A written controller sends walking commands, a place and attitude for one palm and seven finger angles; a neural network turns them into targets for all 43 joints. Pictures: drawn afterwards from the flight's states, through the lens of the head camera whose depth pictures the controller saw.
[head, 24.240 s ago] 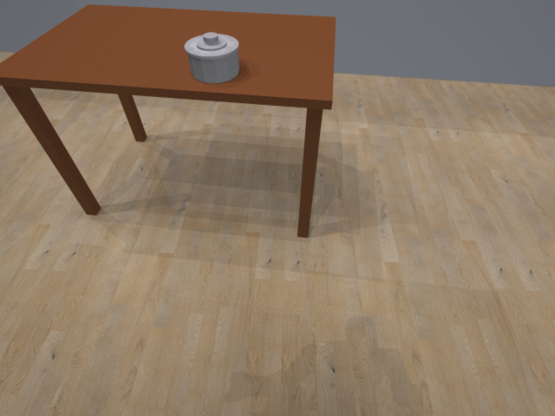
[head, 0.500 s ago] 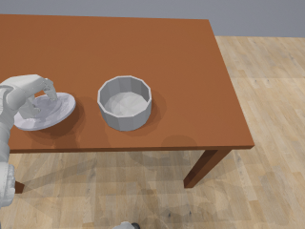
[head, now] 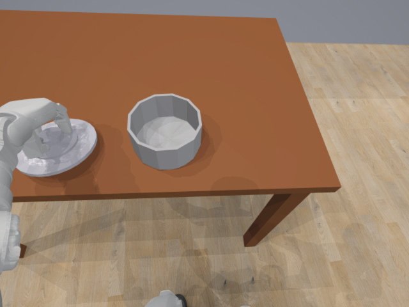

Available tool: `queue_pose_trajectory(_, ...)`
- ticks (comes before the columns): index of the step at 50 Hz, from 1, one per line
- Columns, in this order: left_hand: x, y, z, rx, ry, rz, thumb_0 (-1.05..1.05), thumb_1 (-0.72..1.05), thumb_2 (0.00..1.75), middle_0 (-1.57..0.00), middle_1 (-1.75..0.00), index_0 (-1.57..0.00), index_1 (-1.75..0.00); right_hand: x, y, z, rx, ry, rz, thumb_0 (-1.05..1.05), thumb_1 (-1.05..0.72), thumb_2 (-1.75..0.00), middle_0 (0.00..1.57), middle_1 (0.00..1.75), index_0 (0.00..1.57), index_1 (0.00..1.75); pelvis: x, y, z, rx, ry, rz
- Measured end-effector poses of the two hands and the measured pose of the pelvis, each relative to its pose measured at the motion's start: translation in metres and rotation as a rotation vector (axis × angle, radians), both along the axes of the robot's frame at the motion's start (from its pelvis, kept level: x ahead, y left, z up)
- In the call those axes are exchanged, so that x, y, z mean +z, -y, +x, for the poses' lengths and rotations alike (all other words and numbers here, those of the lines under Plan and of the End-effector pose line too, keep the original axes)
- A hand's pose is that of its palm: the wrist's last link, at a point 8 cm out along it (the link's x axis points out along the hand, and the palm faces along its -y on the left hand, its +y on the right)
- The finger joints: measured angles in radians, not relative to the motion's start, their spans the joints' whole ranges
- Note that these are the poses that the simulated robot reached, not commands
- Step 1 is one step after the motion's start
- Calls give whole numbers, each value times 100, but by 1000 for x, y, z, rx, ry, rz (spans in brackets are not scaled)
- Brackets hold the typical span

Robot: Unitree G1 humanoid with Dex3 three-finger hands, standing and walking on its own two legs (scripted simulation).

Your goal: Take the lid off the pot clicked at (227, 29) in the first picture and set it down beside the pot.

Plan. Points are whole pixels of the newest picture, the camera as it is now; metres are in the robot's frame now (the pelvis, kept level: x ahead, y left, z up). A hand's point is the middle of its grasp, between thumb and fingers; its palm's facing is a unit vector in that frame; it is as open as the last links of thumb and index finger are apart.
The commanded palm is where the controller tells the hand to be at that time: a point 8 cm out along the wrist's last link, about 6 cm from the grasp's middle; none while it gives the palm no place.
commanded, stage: open the fingers wide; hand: left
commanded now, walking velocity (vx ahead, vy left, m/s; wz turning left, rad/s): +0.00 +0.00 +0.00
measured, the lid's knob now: (51, 136) +0.45 +0.32 +0.02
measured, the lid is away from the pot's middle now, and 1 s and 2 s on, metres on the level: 0.24 0.25 0.25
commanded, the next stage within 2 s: raise the empty hand in 1.06 s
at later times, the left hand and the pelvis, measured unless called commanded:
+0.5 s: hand (37, 145) +0.42 +0.33 +0.04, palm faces -0.46 -0.10 -0.88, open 8.3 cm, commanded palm +0.45 +0.32 +0.10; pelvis +0.00 +0.00 +0.00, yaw +0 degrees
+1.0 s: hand (40, 141) +0.43 +0.33 +0.04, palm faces -0.45 -0.09 -0.89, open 10.8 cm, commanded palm +0.45 +0.32 +0.10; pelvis +0.00 +0.01 +0.00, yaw +0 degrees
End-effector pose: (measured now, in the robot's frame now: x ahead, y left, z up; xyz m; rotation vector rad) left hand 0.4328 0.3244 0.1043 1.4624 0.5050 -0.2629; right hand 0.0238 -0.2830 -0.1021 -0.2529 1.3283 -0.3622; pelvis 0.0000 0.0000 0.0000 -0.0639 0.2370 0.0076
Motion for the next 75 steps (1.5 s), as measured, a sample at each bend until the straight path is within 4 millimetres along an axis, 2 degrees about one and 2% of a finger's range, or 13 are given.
queue_pose_trajectory(7, -6, -1, -9, -12, 22, -2, 8, 15, 108, -73, -93, -63, -83, -2, -3, -2, -4, -5, 12, 0, -90, -90, 20, 30, 20, 30, -2, 0, -3, -2, 4, -3)
queue_pose_trajectory(16, -8, -4, -11, -1, 19, 17, 6, 18, 101, -67, -93, -60, -85, -1, -3, 3, 12, 18, 3, 0, -90, -90, 20, 30, 20, 30, -3, 0, -7, 3, 5, -7)
queue_pose_trajectory(27, -8, -7, -7, 6, 3, 18, 3, 16, 91, -57, -91, -57, -88, -1, -3, 4, 12, 17, -5, 0, -90, -90, 20, 30, 20, 30, -4, -2, -4, 3, -1, -7)
queue_pose_trajectory(43, -13, -7, 0, -5, 6, 4, 1, 4, 70, -41, -88, -41, -88, -2, -9, 8, 5, 2, 7, 0, -90, -90, 20, 30, 20, 30, -4, -6, 2, -2, -9, -9)
queue_pose_trajectory(55, -11, -6, -1, -16, 29, 6, 0, 0, 66, -37, -86, -37, -86, -2, -14, 14, 7, 15, 23, 0, -90, -90, 20, 30, 20, 30, -2, -9, 4, -3, -6, -9)
queue_pose_trajectory(63, -3, -1, -9, -34, 62, 9, 0, -1, 66, -37, -85, -37, -85, -3, -19, 21, 23, 33, 40, 0, -90, -90, 20, 30, 20, 30, -1, -11, 1, 3, 14, -8)
queue_pose_trajectory(75, 23, -8, -13, 19, 66, 34, 0, -1, 67, -37, -85, -38, -85, 3, -20, 29, 46, 89, 43, 0, -90, -90, 20, 30, 20, 30, 3, -11, -3, 12, 50, -3)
